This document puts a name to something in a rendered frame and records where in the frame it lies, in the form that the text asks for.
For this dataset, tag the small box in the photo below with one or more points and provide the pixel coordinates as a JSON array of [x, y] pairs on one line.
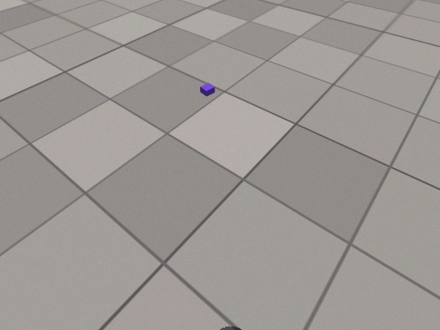
[[207, 89]]

